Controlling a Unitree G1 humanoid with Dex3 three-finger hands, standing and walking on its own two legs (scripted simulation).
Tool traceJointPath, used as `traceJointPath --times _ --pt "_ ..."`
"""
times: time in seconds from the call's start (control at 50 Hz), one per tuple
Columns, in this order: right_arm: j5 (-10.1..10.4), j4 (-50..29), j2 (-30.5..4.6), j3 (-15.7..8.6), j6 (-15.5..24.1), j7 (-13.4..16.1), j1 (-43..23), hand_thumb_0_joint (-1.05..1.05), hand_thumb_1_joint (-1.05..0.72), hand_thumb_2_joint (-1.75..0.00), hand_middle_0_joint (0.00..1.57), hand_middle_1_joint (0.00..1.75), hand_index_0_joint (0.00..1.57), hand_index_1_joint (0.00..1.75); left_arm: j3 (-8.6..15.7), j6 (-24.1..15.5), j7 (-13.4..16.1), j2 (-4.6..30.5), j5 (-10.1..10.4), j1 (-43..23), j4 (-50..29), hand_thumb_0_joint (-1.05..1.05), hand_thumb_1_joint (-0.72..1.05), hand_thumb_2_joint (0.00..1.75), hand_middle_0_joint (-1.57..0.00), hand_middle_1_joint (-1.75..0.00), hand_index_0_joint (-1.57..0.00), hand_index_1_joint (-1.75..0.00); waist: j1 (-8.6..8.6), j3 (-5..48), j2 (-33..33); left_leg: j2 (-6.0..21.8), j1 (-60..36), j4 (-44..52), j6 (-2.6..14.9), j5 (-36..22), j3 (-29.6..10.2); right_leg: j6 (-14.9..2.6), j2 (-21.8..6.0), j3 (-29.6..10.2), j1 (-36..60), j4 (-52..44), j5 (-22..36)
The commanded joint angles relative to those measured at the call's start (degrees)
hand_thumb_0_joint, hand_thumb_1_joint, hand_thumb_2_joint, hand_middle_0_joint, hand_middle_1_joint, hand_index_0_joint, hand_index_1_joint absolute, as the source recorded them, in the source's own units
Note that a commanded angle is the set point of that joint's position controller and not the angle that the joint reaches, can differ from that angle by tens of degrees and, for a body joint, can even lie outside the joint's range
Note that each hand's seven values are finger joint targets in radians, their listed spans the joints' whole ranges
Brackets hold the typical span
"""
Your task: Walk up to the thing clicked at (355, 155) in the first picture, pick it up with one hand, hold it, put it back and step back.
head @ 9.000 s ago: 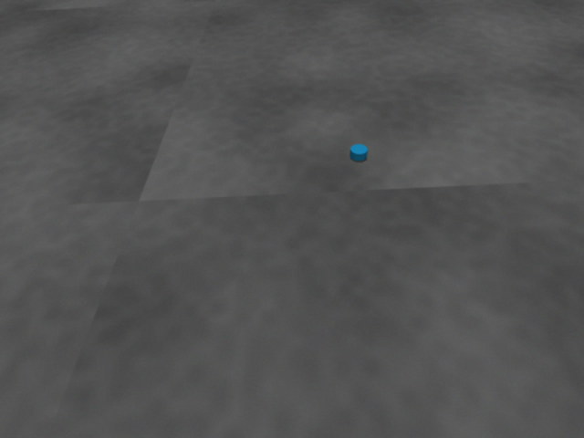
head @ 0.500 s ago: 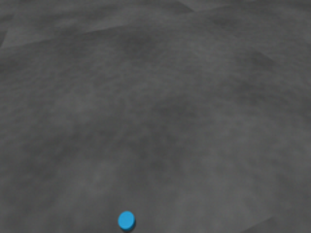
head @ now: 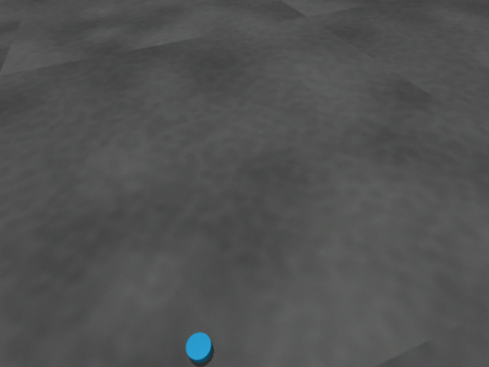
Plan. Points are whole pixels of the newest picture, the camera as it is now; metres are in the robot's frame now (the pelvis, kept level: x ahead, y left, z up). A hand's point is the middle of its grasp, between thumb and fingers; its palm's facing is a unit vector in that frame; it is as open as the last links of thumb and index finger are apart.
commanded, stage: stand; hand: left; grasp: from above
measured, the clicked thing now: (199, 347) +0.38 +0.24 -0.76
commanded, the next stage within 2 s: rise first in 0.56 s
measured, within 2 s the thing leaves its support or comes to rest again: neither
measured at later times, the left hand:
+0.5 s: hand out of the picture +0.07 +0.26 -0.16, palm faces -0.02 -0.94 -0.35, open 7.4 cm
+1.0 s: hand out of the picture +0.15 +0.26 -0.18, palm faces -0.07 -0.92 -0.39, open 10.9 cm
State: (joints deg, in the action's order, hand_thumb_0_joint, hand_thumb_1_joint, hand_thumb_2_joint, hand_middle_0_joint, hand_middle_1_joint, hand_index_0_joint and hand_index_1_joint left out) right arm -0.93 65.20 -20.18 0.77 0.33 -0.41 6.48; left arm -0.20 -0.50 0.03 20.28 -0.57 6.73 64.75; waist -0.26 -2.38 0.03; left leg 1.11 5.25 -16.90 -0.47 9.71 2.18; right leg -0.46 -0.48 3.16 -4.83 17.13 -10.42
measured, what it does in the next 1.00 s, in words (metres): stands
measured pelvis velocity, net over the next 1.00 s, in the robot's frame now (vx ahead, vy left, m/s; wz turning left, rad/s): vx -0.02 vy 0.01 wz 0.00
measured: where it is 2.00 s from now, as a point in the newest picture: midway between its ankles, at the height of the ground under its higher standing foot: outside the picture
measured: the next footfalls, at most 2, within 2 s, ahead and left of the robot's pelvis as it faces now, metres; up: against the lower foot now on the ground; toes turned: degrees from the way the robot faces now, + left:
none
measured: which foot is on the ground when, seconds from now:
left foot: down 0.00-1.00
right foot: down 0.00-1.00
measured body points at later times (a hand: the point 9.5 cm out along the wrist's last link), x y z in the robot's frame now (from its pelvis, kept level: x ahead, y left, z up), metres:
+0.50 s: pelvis +0.00 +0.00 +0.00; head +0.01 +0.00 +0.45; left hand +0.07 +0.30 -0.13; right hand +0.08 -0.30 -0.13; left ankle +0.00 +0.12 -0.75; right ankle -0.01 -0.11 -0.75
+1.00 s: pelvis -0.02 +0.01 -0.03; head +0.05 +0.01 +0.42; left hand +0.15 +0.31 -0.15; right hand +0.08 -0.26 -0.15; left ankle +0.00 +0.12 -0.75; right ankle -0.01 -0.11 -0.75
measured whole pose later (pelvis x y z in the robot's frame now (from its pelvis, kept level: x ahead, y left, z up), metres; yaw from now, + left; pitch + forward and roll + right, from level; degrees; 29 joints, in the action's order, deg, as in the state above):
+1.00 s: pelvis -0.02 +0.01 -0.03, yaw +0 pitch +8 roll +0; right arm 1.3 42.8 -14.2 -1.1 1.7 0.8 14.2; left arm 7.8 2.0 -0.1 19.3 -8.8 -1.4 55.5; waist 1.4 0.8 -0.6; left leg 1.6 28.5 -38.4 0.1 17.9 2.1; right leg -0.5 -0.9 2.9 -27.7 37.8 -18.1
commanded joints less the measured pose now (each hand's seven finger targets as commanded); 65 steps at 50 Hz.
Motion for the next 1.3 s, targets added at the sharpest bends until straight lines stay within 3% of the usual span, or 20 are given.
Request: traceJointPath --times 0.0,0.62,0.64,0.66,0.68,0.7,0.72,0.76,0.8,0.82,0.84,0.88,0.92,0.96,1.0,1.1,1.14,1.28 --pt "0.19 -3.54 -11.73 -2.53 1.52 1.07 -2.45 0.00 -0.90 -0.90 0.20 0.30 0.20 0.30 2.49 -1.38 0.55 12.59 -0.04 -2.23 -3.42 0.00 0.90 0.90 -0.20 -0.30 -0.20 -0.30 0.33 4.15 0.12 7.39 -1.56 2.30 1.23 -9.31 -6.13 -0.80 -7.94 -6.51 0.06 -2.19 9.33" --pt "0.26 -3.53 -11.81 -2.62 1.52 0.96 -1.99 0.00 -0.90 -0.90 0.20 0.30 0.20 0.30 2.32 -1.42 0.54 12.26 0.05 -1.83 -3.47 0.00 0.90 0.90 -0.20 -0.30 -0.20 -0.30 0.30 3.65 -0.26 7.29 -1.51 2.51 1.30 -9.11 -6.10 -0.90 -8.02 -6.61 0.06 -2.49 8.90" --pt "0.27 -3.57 -12.03 -2.72 1.54 0.99 -2.29 0.00 -0.93 -0.91 0.20 0.30 0.20 0.30 2.32 -1.39 0.55 12.17 0.03 -1.88 -3.57 0.00 0.82 0.95 -0.18 -0.35 -0.16 -0.37 0.20 3.65 -0.05 7.30 -1.70 2.34 1.35 -9.05 -6.09 -0.91 -8.04 -6.67 0.10 -2.53 9.08" --pt "4.48 -19.53 -2.53 -0.19 4.12 2.27 -0.87 0.00 -0.99 -0.92 0.20 0.30 0.20 0.30 2.18 -6.35 1.39 2.02 3.06 -21.99 -23.68 0.00 0.74 1.03 -0.18 -0.43 -0.13 -0.45 7.39 -2.45 2.11 -1.46 7.00 -2.28 1.37 -0.87 0.81 -0.19 -0.18 -2.72 -13.65 1.51 5.17" --pt "4.63 -16.66 -4.08 -0.58 3.95 2.73 2.00 0.00 -0.95 -0.92 0.20 0.30 0.20 0.30 3.30 -5.60 1.80 5.05 2.96 -26.80 -19.29 0.00 0.66 1.00 -0.19 -0.51 -0.15 -0.53 5.12 0.50 -1.34 -1.44 6.39 -2.83 1.70 0.11 0.44 0.02 -0.27 -1.76 -9.89 1.60 2.97" --pt "4.29 -15.91 -5.76 -1.32 3.33 3.05 3.77 0.00 -0.94 -0.92 0.20 0.30 0.20 0.30 6.68 -3.19 2.07 10.00 1.63 -17.35 -9.50 0.00 0.58 1.02 -0.16 -0.59 -0.11 -0.61 4.22 0.23 -2.72 -1.74 7.76 -3.93 1.82 1.68 0.44 -0.36 -0.07 -1.28 -10.57 2.03 0.40" --pt "4.40 -17.26 -5.78 -2.03 2.61 2.98 4.31 0.00 -0.91 -0.91 0.20 0.30 0.20 0.30 7.68 -2.14 1.41 10.55 1.17 -11.70 -5.64 0.00 0.50 0.97 -0.16 -0.67 -0.14 -0.69 2.18 0.10 -1.98 -1.78 9.85 -5.44 1.73 0.73 0.79 -0.56 0.00 -1.02 -11.26 3.47 0.27" --pt "3.64 -19.28 -5.62 -3.46 2.97 3.61 6.27 0.00 -0.90 -0.90 0.20 0.30 0.20 0.30 9.33 -2.75 0.45 14.09 -1.14 -17.92 -8.46 0.00 0.34 0.96 -0.10 -0.83 -0.11 -0.84 1.81 8.57 -2.29 -1.77 9.59 -9.02 1.91 -2.33 0.36 -0.35 -0.32 -1.66 -10.82 7.44 4.14" --pt "2.54 -21.17 -5.44 -4.78 3.36 3.09 8.31 0.00 -0.95 -0.91 0.20 0.30 0.20 0.30 10.39 -1.74 -1.08 12.79 -4.78 -9.58 -3.32 0.00 0.18 0.98 -0.03 -0.99 -0.06 -0.98 1.50 13.30 -1.96 -2.13 13.12 -13.93 1.67 -5.65 -0.22 -0.49 -0.48 -1.54 -12.09 12.47 7.94" --pt "2.12 -22.15 -5.37 -5.46 3.41 2.63 8.94 0.00 -0.95 -0.91 0.20 0.30 0.20 0.30 11.08 -1.49 -1.64 12.47 -6.33 -6.61 -3.69 0.00 0.10 1.00 -0.02 -1.04 -0.05 -1.01 -0.17 14.28 -1.37 -2.28 15.14 -15.68 1.48 -6.42 -0.20 -0.64 -0.33 -1.45 -12.36 14.34 8.18" --pt "2.14 -24.03 -5.24 -5.80 3.57 2.39 8.43 0.00 -0.93 -0.91 0.20 0.30 0.20 0.30 12.74 -1.33 -1.53 13.65 -7.05 -3.97 -6.17 0.00 0.02 1.00 -0.01 -1.06 -0.04 -1.03 -1.87 17.22 1.79 -2.61 14.93 -16.49 1.03 -7.27 0.03 -0.94 -0.29 -1.54 -11.39 15.27 8.18" --pt "2.24 -27.25 -4.27 -5.76 3.52 2.27 7.97 0.00 -0.93 -0.91 0.20 0.30 0.20 0.30 11.98 -0.12 -0.51 11.47 -7.85 -3.94 -11.70 0.00 -0.12 0.99 -0.02 -1.09 -0.05 -1.05 -2.23 19.49 4.75 -2.49 14.14 -16.49 0.42 -7.51 -0.11 -1.24 0.16 -1.41 -12.62 16.14 6.93" --pt "2.50 -29.31 -3.99 -5.54 3.63 2.03 6.64 0.00 -0.93 -0.91 0.20 0.30 0.20 0.30 10.07 2.29 0.38 8.29 -8.82 -4.57 -11.83 0.00 -0.28 0.97 -0.05 -1.09 -0.07 -1.07 -0.55 14.95 2.60 -1.96 17.65 -17.67 0.40 -4.77 -0.71 -1.22 0.72 -0.78 -16.66 16.83 3.62" --pt "2.61 -31.36 -3.96 -5.83 3.97 1.93 5.72 0.00 -0.92 -0.91 0.20 0.30 0.20 0.30 10.43 3.74 1.19 9.57 -9.71 -8.11 -14.09 0.00 -0.44 0.99 -0.06 -1.07 -0.07 -1.07 0.16 14.05 1.64 -1.56 20.88 -20.16 0.53 -1.58 -1.19 -1.15 0.81 -0.62 -20.51 18.78 0.26" --pt "2.42 -32.77 -3.66 -5.89 4.60 1.69 6.32 0.00 -0.90 -0.90 0.20 0.30 0.20 0.30 10.05 4.71 1.59 8.05 -9.82 -5.95 -16.01 0.00 -0.53 0.98 -0.07 -1.08 -0.07 -1.07 0.58 14.11 -0.12 -1.31 23.34 -22.42 0.75 1.11 -1.30 -1.03 0.98 -0.45 -23.28 21.10 -2.60" --pt "1.87 -34.75 -2.83 -6.20 7.27 1.83 7.09 0.00 -0.87 -0.89 0.20 0.30 0.20 0.30 10.68 3.42 2.01 7.76 -11.22 -5.51 -24.66 0.00 -0.55 0.98 -0.06 -1.07 -0.06 -1.07 1.20 16.87 0.61 -0.85 29.53 -30.12 0.97 4.54 -1.73 -0.91 0.79 -0.86 -31.45 29.02 -5.88" --pt "1.68 -35.81 -2.72 -6.48 8.01 2.12 6.68 0.00 -0.87 -0.89 0.20 0.30 0.20 0.30 12.36 2.84 2.46 9.63 -12.41 -3.15 -28.44 0.00 -0.56 0.99 -0.06 -1.08 -0.06 -1.08 0.69 18.88 1.61 -0.86 31.55 -32.71 1.07 4.94 -1.74 -0.96 0.68 -1.26 -33.62 31.58 -6.09" --pt "1.39 -37.55 -2.56 -6.47 9.55 2.58 6.17 0.00 -0.90 -0.90 0.20 0.30 0.20 0.30 11.30 4.97 2.83 7.96 -16.35 4.52 -38.37 0.00 -0.59 0.99 -0.07 -1.09 -0.06 -1.09 1.30 22.75 5.44 0.27 33.52 -37.97 0.42 4.31 -3.72 -0.98 0.78 -0.90 -41.35 39.02 -6.76"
